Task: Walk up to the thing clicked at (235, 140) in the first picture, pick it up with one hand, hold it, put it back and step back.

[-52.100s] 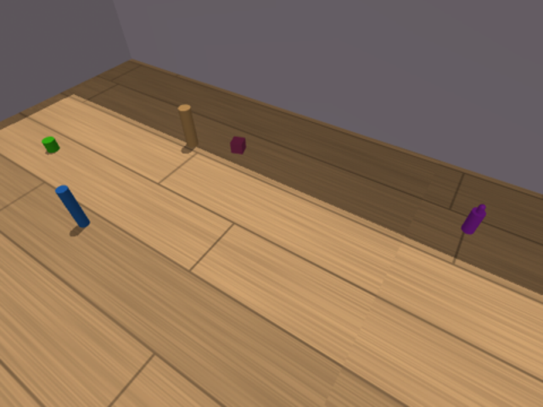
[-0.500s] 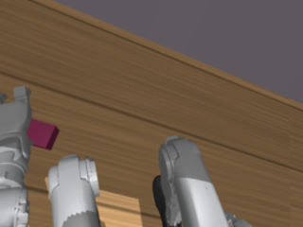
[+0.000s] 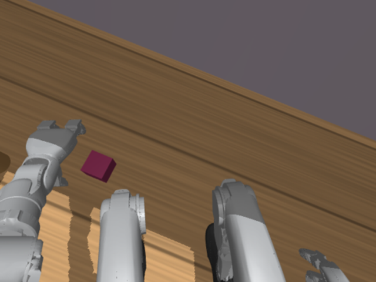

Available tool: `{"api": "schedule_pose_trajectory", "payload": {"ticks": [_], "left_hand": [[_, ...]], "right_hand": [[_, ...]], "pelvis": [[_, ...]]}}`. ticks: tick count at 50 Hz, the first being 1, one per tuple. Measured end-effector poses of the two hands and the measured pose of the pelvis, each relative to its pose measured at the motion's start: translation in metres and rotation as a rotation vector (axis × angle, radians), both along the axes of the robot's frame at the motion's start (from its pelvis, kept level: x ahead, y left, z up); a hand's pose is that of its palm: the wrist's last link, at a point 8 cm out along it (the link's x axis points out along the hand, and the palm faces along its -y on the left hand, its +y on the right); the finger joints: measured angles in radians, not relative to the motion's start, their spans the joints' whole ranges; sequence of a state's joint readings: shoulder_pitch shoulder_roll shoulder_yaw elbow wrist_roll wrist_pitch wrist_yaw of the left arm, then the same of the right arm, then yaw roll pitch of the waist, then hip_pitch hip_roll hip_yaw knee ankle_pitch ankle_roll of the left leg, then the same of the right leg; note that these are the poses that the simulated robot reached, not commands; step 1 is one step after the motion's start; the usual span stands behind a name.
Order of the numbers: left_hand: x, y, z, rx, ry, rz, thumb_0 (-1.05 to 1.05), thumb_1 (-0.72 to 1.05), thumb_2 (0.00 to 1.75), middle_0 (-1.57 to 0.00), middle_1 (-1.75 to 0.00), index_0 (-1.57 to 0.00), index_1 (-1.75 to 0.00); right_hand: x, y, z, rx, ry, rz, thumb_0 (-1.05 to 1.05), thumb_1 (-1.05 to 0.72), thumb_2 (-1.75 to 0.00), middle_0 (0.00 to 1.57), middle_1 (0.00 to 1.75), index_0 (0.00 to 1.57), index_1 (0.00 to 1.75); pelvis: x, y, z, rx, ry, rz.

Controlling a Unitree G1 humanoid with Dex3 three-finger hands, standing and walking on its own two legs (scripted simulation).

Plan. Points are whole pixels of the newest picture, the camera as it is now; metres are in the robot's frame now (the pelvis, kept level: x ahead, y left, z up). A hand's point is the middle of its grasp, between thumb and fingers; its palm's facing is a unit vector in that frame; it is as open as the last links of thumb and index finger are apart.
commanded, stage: withdraw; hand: left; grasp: from above
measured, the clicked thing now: (99, 166) +0.45 +0.24 -0.36
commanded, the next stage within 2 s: go down in 0.06 s
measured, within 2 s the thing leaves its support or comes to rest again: neither
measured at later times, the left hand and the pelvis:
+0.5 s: hand (63, 142) +0.45 +0.27 -0.14, palm faces -0.40 -0.11 -0.91, open 13.6 cm; pelvis +0.01 +0.02 -0.01, yaw -1 degrees
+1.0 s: hand (3, 132) +0.42 +0.31 +0.01, palm faces -0.47 -0.05 -0.88, open 11.9 cm; pelvis +0.01 +0.02 +0.10, yaw +1 degrees
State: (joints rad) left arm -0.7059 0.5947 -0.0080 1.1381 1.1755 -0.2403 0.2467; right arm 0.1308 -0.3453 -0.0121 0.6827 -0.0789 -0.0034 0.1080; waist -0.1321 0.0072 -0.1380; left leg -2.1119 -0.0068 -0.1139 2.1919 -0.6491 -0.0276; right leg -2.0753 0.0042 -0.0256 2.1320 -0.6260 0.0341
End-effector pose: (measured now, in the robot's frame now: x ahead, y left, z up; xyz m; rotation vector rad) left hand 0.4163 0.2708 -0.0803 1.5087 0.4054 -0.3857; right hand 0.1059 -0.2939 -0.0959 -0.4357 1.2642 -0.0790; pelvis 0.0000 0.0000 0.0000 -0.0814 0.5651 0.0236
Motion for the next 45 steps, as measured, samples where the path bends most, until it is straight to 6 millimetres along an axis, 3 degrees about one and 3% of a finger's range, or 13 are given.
{"api": "schedule_pose_trajectory", "payload": {"ticks": [5, 9, 16, 21, 27, 35, 40, 45], "left_hand": [[0.001, 0.009, -0.030, 0.021, -0.012, -0.003, 0.00, -0.40, 0.93, -0.15, -0.90, -0.16, -0.90], [0.015, 0.009, -0.048, 0.024, -0.048, -0.004, 0.00, -0.42, 0.94, -0.13, -0.93, -0.14, -0.93], [0.046, 0.000, -0.049, 0.011, -0.128, 0.036, 0.00, -0.42, 0.92, -0.11, -0.90, -0.13, -0.89], [0.050, 0.001, -0.028, 0.003, -0.117, 0.088, 0.00, -0.39, 0.89, -0.14, -0.84, -0.15, -0.84], [0.033, 0.008, 0.007, -0.047, -0.064, 0.160, 0.00, -0.34, 0.85, -0.17, -0.81, -0.18, -0.80], [0.008, 0.021, 0.061, -0.073, -0.041, 0.181, 0.00, -0.28, 0.81, -0.25, -0.78, -0.26, -0.78], [0.008, 0.032, 0.096, -0.043, -0.047, 0.162, 0.00, -0.24, 0.78, -0.30, -0.76, -0.30, -0.75], [0.011, 0.037, 0.125, -0.013, -0.034, 0.107, 0.00, -0.19, 0.75, -0.34, -0.72, -0.35, -0.72]], "right_hand": [[-0.012, 0.004, -0.017, -0.025, 0.028, 0.005, 0.00, -0.90, -0.89, 0.20, 0.30, 0.20, 0.30], [-0.025, 0.014, -0.031, -0.024, 0.055, -0.006, 0.00, -0.90, -0.89, 0.20, 0.30, 0.20, 0.30], [-0.049, 0.035, -0.044, 0.020, 0.103, -0.083, 0.00, -0.89, -0.89, 0.20, 0.30, 0.21, 0.30], [-0.059, 0.046, -0.037, 0.066, 0.123, -0.136, 0.00, -0.88, -0.89, 0.20, 0.30, 0.21, 0.30], [-0.052, 0.049, -0.011, 0.099, 0.102, -0.167, 0.00, -0.88, -0.89, 0.20, 0.30, 0.21, 0.30], [-0.010, 0.037, 0.035, 0.069, 0.007, -0.119, 0.00, -0.89, -0.89, 0.20, 0.30, 0.21, 0.30], [0.018, 0.029, 0.062, 0.036, -0.075, -0.085, 0.00, -0.91, -0.89, 0.20, 0.30, 0.21, 0.30], [0.033, 0.026, 0.083, 0.018, -0.122, -0.077, 0.00, -0.92, -0.90, 0.20, 0.30, 0.20, 0.30]], "pelvis": [[-0.002, 0.003, -0.019, -0.009, -0.003, -0.002], [-0.002, 0.007, -0.034, -0.020, -0.005, 0.001], [0.003, 0.013, -0.041, -0.039, 0.018, 0.002], [0.008, 0.016, -0.026, -0.041, 0.042, 0.000], [0.012, 0.017, 0.005, -0.034, 0.055, 0.004], [0.013, 0.015, 0.048, -0.019, 0.040, 0.015], [0.012, 0.014, 0.068, -0.014, 0.018, 0.020], [0.012, 0.014, 0.085, -0.014, 0.002, 0.021]]}}
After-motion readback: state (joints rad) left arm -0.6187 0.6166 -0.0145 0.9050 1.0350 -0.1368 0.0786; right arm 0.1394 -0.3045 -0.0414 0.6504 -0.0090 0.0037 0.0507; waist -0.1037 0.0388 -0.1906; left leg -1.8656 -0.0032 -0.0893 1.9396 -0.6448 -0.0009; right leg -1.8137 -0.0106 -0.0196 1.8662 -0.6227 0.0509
